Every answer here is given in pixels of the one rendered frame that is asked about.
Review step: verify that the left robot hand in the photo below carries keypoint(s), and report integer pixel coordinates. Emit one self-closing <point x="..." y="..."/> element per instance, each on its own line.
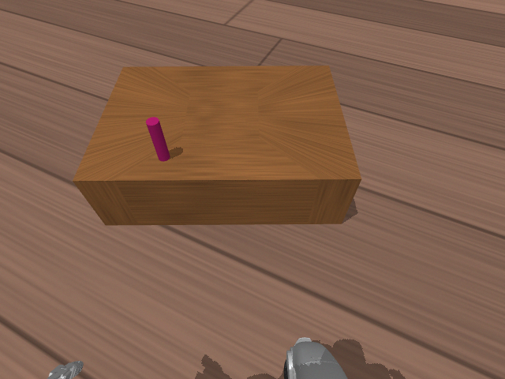
<point x="68" y="371"/>

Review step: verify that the can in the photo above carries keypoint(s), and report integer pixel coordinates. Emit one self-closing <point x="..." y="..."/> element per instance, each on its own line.
<point x="158" y="139"/>

